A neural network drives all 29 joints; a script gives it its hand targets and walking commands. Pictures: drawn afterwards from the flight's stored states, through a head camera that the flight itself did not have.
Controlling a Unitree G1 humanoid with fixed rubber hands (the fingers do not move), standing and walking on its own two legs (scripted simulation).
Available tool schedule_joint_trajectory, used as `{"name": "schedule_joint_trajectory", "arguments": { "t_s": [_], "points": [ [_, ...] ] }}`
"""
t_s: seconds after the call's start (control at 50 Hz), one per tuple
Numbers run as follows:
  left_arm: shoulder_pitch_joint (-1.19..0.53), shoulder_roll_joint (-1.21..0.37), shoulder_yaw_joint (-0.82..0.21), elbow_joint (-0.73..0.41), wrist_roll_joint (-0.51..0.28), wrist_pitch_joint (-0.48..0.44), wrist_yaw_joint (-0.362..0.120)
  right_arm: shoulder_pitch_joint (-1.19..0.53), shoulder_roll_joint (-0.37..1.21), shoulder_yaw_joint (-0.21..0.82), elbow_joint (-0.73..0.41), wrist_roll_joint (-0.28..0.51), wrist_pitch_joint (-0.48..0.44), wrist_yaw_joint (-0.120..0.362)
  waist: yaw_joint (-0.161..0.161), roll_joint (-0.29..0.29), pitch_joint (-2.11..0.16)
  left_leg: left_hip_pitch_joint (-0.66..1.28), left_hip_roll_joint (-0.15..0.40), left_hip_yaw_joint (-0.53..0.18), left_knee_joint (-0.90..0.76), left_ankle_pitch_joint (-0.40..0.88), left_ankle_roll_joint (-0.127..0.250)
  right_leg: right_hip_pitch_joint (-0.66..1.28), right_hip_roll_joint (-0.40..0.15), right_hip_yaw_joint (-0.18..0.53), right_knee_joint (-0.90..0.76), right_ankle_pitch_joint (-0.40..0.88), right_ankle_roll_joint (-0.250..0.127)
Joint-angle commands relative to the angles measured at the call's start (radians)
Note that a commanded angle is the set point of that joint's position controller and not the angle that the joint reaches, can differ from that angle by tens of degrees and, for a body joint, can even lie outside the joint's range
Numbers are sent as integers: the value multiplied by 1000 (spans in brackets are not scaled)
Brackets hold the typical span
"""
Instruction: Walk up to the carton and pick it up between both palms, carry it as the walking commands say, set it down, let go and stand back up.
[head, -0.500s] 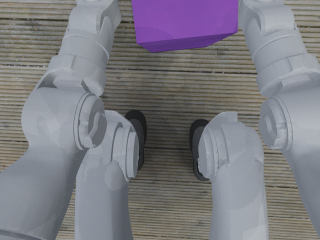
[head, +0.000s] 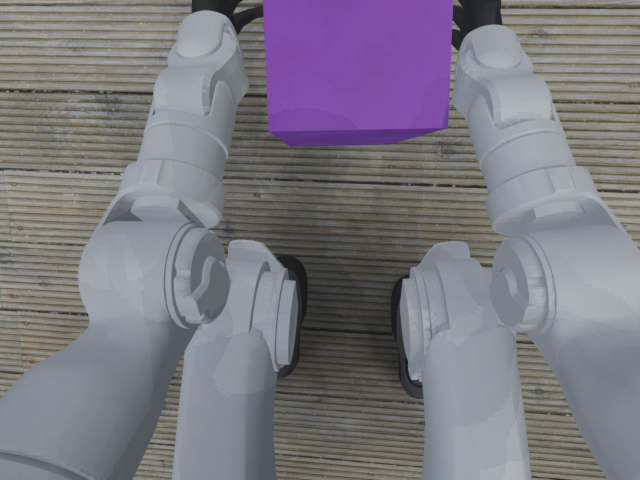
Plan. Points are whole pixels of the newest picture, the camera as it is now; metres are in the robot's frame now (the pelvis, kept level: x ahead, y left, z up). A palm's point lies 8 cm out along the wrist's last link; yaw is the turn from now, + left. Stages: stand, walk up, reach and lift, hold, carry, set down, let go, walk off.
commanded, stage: reach and lift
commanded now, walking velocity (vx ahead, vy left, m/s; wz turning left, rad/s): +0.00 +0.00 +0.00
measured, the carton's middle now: (345, 48) +0.53 +0.01 -0.21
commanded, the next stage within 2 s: none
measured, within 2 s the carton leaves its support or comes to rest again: neither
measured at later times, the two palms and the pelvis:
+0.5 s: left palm (190, 13) +0.53 +0.14 -0.08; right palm (480, 14) +0.53 -0.10 -0.11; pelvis -0.02 +0.01 +0.04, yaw -1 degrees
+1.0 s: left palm (153, 11) +0.51 +0.14 -0.03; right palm out of the picture +0.51 -0.10 -0.05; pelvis -0.04 +0.01 +0.08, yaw -1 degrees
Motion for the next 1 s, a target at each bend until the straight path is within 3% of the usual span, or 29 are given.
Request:
{"name": "schedule_joint_trajectory", "arguments": {
  "t_s": [0.0,0.02,0.04,0.12,0.22,0.24,0.28,0.32,0.38,0.4,0.42,0.48,0.5,0.54,0.56,0.58,0.62,0.64,0.66,0.68,0.74,0.76,0.82,0.84,0.86,0.88,0.9,0.92,0.98],
  "points": [
    [-480,-1028,-345,-204,-63,20,-240,-836,984,357,-453,152,-83,260,24,-116,-1435,753,-99,67,-105,507,38,674,76,-26,-207,563,17],
    [-443,-1003,-293,-119,-25,23,-235,-812,983,327,-347,120,-67,259,35,-138,-1342,710,-94,73,-106,455,41,623,58,-23,-223,504,17],
    [-444,-1037,-305,-111,-28,34,-236,-846,980,328,-410,115,-70,254,10,-141,-1378,725,-97,66,-118,465,42,629,73,-32,-226,509,13],
    [-477,-1070,-317,-162,-28,63,-237,-918,983,358,-466,125,-56,249,32,-139,-1497,781,-101,83,-144,427,36,711,70,-39,-248,463,15],
    [-509,-1124,-355,-149,-44,120,-244,-1073,913,375,-583,134,-43,244,0,-104,-1648,915,-92,57,-170,398,29,756,65,-60,-271,401,-6],
    [-529,-1136,-365,-173,-38,130,-243,-1042,911,357,-546,130,-31,246,-21,-67,-1663,929,-93,62,-179,378,23,764,59,-58,-292,401,-5],
    [-500,-1135,-295,-93,1,150,-254,-1034,911,311,-473,97,-14,258,-9,-75,-1550,892,-90,55,-214,289,31,697,53,-71,-308,289,-8],
    [-550,-1173,-373,-210,-46,157,-257,-1073,960,365,-566,123,1,259,-33,-93,-1716,995,-94,60,-201,391,24,808,60,-74,-317,396,-3],
    [-484,-1147,-327,-85,20,181,-269,-1036,942,330,-474,87,21,266,-14,-55,-1570,897,-82,58,-219,329,29,742,48,-52,-340,327,-4],
    [-521,-1198,-409,-200,-19,187,-271,-1055,979,372,-589,122,17,264,-23,-31,-1751,1023,-94,49,-221,428,25,817,63,-50,-343,428,-7],
    [-546,-1178,-405,-199,-31,197,-272,-1115,945,368,-592,124,20,257,-49,-54,-1742,978,-90,45,-231,401,26,827,57,-56,-348,406,0],
    [-618,-1142,-437,-276,-44,179,-256,-1050,953,361,-532,111,29,254,-59,-39,-1712,996,-93,47,-236,416,23,782,57,-51,-351,399,-1],
    [-638,-1188,-493,-385,-72,174,-255,-1038,999,396,-586,129,27,251,-60,-38,-1855,1049,-101,46,-232,482,18,903,55,-44,-362,498,0],
    [-643,-1112,-476,-378,-59,166,-243,-1025,1018,385,-573,131,29,241,-33,-48,-1796,1025,-96,45,-247,445,28,856,67,-43,-359,453,2],
    [-633,-1121,-432,-287,-34,170,-247,-1021,982,343,-511,89,29,241,-49,-55,-1689,967,-90,47,-254,383,24,794,60,-46,-368,377,2],
    [-630,-1154,-456,-356,-40,169,-248,-982,1058,368,-545,113,34,251,-11,-57,-1773,1027,-99,56,-273,427,27,860,70,-42,-380,440,1],
    [-646,-1130,-477,-383,-34,175,-249,-972,1054,365,-549,102,45,259,-11,-59,-1786,1044,-99,43,-294,397,31,845,74,-52,-384,413,-2],
    [-616,-1178,-456,-290,-28,189,-250,-1000,989,336,-508,80,42,261,-36,-11,-1724,1035,-96,34,-296,371,15,796,67,-57,-386,372,-18],
    [-646,-1142,-504,-398,-37,188,-240,-1021,1059,406,-612,120,50,259,1,-35,-1870,1112,-107,43,-309,421,25,875,79,-52,-389,432,-5],
    [-663,-1115,-473,-342,-22,190,-237,-998,1042,370,-527,98,62,259,-4,-51,-1777,1052,-90,48,-305,359,25,839,69,-49,-392,361,-2],
    [-604,-1106,-432,-294,17,207,-237,-1013,995,362,-518,96,71,268,15,-36,-1700,1077,-86,39,-326,346,27,760,64,-60,-402,312,4],
    [-590,-1172,-486,-356,-20,216,-238,-1037,1034,401,-619,117,69,268,6,-35,-1871,1166,-96,36,-332,390,28,856,76,-56,-419,370,-3],
    [-588,-1190,-477,-313,-31,231,-244,-1043,1013,397,-621,94,80,260,-23,-64,-1892,1135,-99,41,-330,387,20,898,64,-51,-440,375,0],
    [-636,-1174,-485,-375,-47,225,-243,-1029,1039,406,-615,103,95,261,-7,-79,-1925,1131,-100,45,-349,389,24,918,70,-54,-445,377,2],
    [-662,-1190,-500,-387,-57,225,-239,-1022,1039,387,-598,94,91,260,-43,-69,-1936,1169,-94,32,-357,364,22,892,69,-60,-447,363,-2],
    [-617,-1174,-467,-342,-21,228,-237,-1008,1030,363,-573,83,92,259,-29,-56,-1848,1132,-91,36,-358,330,21,837,69,-63,-456,319,0],
    [-639,-1204,-524,-441,-40,229,-236,-990,1084,402,-629,121,97,260,-14,-17,-1981,1228,-102,36,-374,422,19,918,79,-55,-467,409,2],
    [-627,-1205,-529,-419,-45,239,-233,-969,1065,378,-622,99,100,260,-45,-20,-1993,1217,-101,37,-374,395,12,907,78,-62,-468,409,-5],
    [-639,-1165,-500,-402,-36,237,-226,-958,1030,368,-576,86,108,266,-27,-18,-1883,1216,-95,23,-407,389,11,834,73,-53,-485,368,-8]
  ]
}}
